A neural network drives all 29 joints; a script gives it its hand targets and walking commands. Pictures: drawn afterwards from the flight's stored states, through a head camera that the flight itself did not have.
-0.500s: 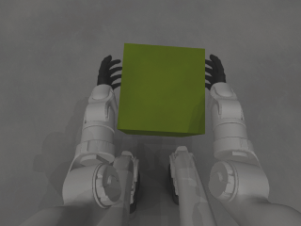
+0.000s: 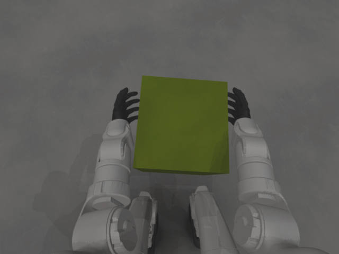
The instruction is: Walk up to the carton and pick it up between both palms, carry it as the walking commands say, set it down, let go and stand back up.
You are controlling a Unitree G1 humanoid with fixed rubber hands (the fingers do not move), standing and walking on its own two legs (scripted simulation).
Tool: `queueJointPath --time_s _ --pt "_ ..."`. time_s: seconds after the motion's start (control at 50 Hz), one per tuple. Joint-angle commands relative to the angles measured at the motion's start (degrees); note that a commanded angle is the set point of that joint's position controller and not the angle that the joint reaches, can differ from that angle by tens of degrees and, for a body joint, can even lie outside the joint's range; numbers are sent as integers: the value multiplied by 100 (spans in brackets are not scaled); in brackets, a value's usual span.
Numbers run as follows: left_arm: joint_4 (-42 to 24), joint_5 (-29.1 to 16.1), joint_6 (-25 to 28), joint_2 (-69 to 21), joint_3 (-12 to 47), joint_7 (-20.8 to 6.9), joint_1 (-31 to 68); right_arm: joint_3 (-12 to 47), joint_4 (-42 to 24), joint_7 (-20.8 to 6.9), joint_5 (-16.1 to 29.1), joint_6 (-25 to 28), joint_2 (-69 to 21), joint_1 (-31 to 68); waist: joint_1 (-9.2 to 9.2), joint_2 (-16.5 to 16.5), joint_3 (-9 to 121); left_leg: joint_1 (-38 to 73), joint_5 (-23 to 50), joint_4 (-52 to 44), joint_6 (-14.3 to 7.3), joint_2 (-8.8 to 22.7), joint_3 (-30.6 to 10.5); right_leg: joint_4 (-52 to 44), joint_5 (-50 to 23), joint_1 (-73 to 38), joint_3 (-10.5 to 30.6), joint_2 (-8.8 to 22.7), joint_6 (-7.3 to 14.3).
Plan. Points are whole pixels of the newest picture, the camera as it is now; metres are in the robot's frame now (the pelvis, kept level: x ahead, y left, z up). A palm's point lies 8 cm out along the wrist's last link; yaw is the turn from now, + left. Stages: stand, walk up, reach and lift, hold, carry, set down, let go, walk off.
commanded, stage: reach and lift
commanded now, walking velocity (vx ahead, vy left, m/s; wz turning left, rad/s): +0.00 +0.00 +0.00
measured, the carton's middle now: (178, 133) +0.40 -0.02 -0.12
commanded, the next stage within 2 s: none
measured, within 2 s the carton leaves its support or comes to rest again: neither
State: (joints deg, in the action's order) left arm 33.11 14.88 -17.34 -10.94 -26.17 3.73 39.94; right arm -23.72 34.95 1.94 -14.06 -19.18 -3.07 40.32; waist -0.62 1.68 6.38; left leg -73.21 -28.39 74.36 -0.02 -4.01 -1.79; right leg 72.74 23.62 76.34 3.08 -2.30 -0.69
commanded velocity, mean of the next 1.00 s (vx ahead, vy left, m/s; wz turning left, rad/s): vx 0.00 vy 0.00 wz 0.00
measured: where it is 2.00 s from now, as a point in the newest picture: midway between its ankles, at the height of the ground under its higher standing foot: (174, 236)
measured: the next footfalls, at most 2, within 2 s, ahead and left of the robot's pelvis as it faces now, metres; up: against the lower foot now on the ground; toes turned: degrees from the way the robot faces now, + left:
none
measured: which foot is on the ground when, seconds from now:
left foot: down 0.00-1.00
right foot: down 0.00-1.00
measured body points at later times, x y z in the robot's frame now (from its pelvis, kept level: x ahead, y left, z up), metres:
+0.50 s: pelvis +0.01 +0.01 +0.06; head +0.14 -0.01 +0.49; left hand +0.40 +0.13 +0.03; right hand +0.39 -0.17 +0.02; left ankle +0.05 +0.11 -0.61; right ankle +0.09 -0.12 -0.61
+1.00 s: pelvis +0.04 +0.00 +0.12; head +0.11 -0.02 +0.56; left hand +0.39 +0.13 +0.10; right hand +0.37 -0.16 +0.09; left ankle +0.05 +0.11 -0.61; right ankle +0.09 -0.12 -0.61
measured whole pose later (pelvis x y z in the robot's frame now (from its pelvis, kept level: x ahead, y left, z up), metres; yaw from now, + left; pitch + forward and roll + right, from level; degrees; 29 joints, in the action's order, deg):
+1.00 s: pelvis +0.04 +0.00 +0.12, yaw -1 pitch +7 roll +1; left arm 27.2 17.7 -23.3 -12.0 -20.8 0.0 24.7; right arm -21.3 25.0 1.8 -19.0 -24.0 -10.3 22.1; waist 0.3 1.8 -0.8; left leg -27.0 -16.9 36.6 -0.4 -3.1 -3.1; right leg 36.8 13.6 30.6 3.8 -1.5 0.1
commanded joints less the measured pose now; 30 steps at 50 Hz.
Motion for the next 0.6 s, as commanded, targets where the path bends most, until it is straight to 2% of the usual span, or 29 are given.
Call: queueJointPath --time_s 0.0,0.02,0.04,0.06,0.08,0.1,0.12,0.14,0.16,0.18,0.2,0.22,0.24,0.28,0.3,0.32,0.34,0.36,0.38,0.4,0.42,0.44,0.46,0.48,0.5,0.52,0.54,0.56,0.58 --pt "717 -631 0 -5446 3380 -1237 2490 3311 203 -1305 818 207 -6186 2963 60 -277 4648 1802 1775 -1160 75 -509 -143 -815 -1795 -3022 -39 -574 -52" --pt "801 -675 -46 -5520 3398 -1275 2341 3377 235 -1311 920 177 -6072 2698 137 -273 4516 1874 1805 -1221 86 -512 -152 -993 -1877 -3355 83 -520 -37" --pt "706 -614 24 -5473 3379 -1289 2416 3342 141 -1299 772 207 -6218 2860 79 -546 4514 1629 1639 -1127 71 -497 -94 -984 -1568 -3112 5 -498 -46" --pt "509 -692 3 -5417 3313 -1280 2638 3175 252 -1292 759 185 -6190 2655 -92 -321 4248 2007 1782 -1304 49 -460 -170 -1187 -1690 -3031 51 -538 20" --pt "297 -771 59 -5487 3639 -1296 2818 3341 326 -1335 820 210 -6267 2778 -23 -188 4417 1834 1783 -1309 101 -514 -94 -1138 -1781 -3210 139 -547 -1" --pt "391 -829 -3 -5587 3598 -1331 2681 3450 -183 -1330 915 241 -6229 3054 -30 -332 4645 2204 1790 -1357 79 -540 -126 -1193 -1679 -3278 7 -544 -35" --pt "566 -780 -9 -5473 3414 -1307 2622 3282 267 -1305 835 175 -6067 2704 -109 -261 3987 2203 1832 -1552 49 -422 -256 -1285 -1736 -3256 20 -502 20" --pt "225 -728 46 -5370 3593 -1325 2850 3242 138 -1311 840 194 -6227 2944 -109 -142 4175 2039 1407 -1561 89 -475 -72 -1386 -1423 -3446 97 -570 6" --pt "334 -858 -31 -5735 3716 -1304 2553 3342 -61 -1326 927 133 -6179 2742 -195 -195 4262 2507 1506 -1703 60 -426 -280 -1400 -1374 -3604 6 -564 70" --pt "364 -734 -49 -5540 3561 -1313 2623 3249 88 -1295 661 115 -6057 2723 -216 -419 4133 2010 1569 -1675 80 -505 -101 -1543 -1582 -3825 11 -518 41" --pt "269 -677 -50 -5321 3395 -1341 2493 3328 47 -1273 751 71 -6377 2613 13 -680 4091 2349 1484 -1778 -10 -467 -239 -1583 -1452 -3623 33 -513 -5" --pt "823 -525 -132 -5198 3227 -1370 2355 2953 464 -1290 489 23 -5944 2458 -197 -218 3288 1770 1079 -1865 20 -442 -130 -1679 -1162 -3561 109 -413 53" --pt "558 -532 -174 -5663 3415 -1421 2206 3116 24 -1357 555 19 -6180 2549 -56 -129 3686 2372 1189 -2067 -7 -460 -175 -1729 -1214 -3692 75 -466 49" --pt "623 -574 -172 -5805 3435 -1436 2268 3386 -247 -1412 717 6 -6295 2766 -2 -361 3996 2663 1477 -2136 -34 -428 -262 -1803 -1375 -4031 -15 -472 1" --pt "676 -632 -212 -5523 3334 -1464 2304 3266 -5 -1396 812 -50 -6194 2677 -53 -260 3583 2715 1447 -2031 -65 -408 -198 -1866 -1404 -3900 164 -356 31" --pt "-18 -781 -106 -5675 3629 -1473 2758 3423 -46 -1390 633 -65 -6366 2432 -150 -515 4206 2946 1673 -2124 -55 -407 -231 -1893 -1730 -4252 130 -419 -14" --pt "240 -631 -170 -5458 3359 -1432 2499 3062 54 -1414 589 -54 -6348 2403 -192 -215 3797 2945 1539 -2327 -30 -332 -326 -1839 -1539 -3879 -25 -477 38" --pt "306 -658 -194 -5646 3526 -1392 2327 3255 113 -1423 639 -56 -6414 2390 -7 -402 3764 2993 1650 -2243 -31 -339 -244 -2049 -1544 -4339 138 -360 72" --pt "517 -347 -253 -5316 3044 -1419 2405 2870 221 -1484 468 -95 -6278 2667 84 -259 3286 2747 1030 -2420 -15 -358 -301 -1935 -1009 -3646 46 -461 -18" --pt "629 -517 -242 -5587 3340 -1439 2189 3159 157 -1503 402 -89 -6071 2196 -309 -608 3294 3197 1710 -2535 35 -297 -372 -2217 -1566 -4037 30 -446 33" --pt "126 -659 -228 -5692 3570 -1455 2073 3282 -107 -1495 670 -91 -6387 2081 -38 -344 3830 3761 2055 -2594 3 -316 -407 -2227 -1825 -4403 33 -453 58" --pt "465 -473 -223 -5224 3320 -1459 2504 2961 242 -1523 508 -80 -6039 2435 -50 -148 3296 3272 1833 -2569 3 -275 -350 -2200 -1562 -3989 145 -435 48" --pt "-217 -695 -206 -5666 3707 -1432 2266 3276 -308 -1561 602 -52 -6188 2234 -205 -223 4042 3964 2276 -2769 71 -268 -444 -2233 -1928 -4567 0 -451 64" --pt "-26 -593 -249 -5637 3570 -1448 2234 3287 -253 -1557 658 -54 -6327 2474 57 -341 4078 3671 2163 -2549 30 -365 -292 -2264 -1777 -4618 192 -435 49" --pt "205 -487 -262 -5328 3379 -1460 2295 3159 141 -1541 538 -107 -6119 2128 50 -198 3196 3360 1993 -2758 -17 -303 -267 -2474 -1859 -4492 233 -344 84" --pt "262 -486 -239 -5412 3345 -1441 1891 3248 -136 -1522 584 -45 -6287 2380 57 -429 3127 3741 1884 -2883 -74 -329 -332 -2476 -1586 -4390 69 -401 17" --pt "163 -466 -271 -5449 3448 -1414 1696 3386 -172 -1496 618 -102 -6493 1808 138 -474 3375 3941 1993 -3006 -29 -268 -215 -2646 -1812 -5066 132 -349 42" --pt "519 -245 -294 -5099 2958 -1447 1865 2903 162 -1501 395 -145 -6070 2121 118 -384 2499 3353 1134 -3053 -87 -220 -253 -2761 -819 -4327 211 -288 11" --pt "710 -257 -363 -5553 3217 -1485 1557 3193 92 -1518 506 -162 -6254 2248 374 -394 2693 3748 1344 -3160 -122 -254 -342 -2842 -956 -4892 209 -246 63"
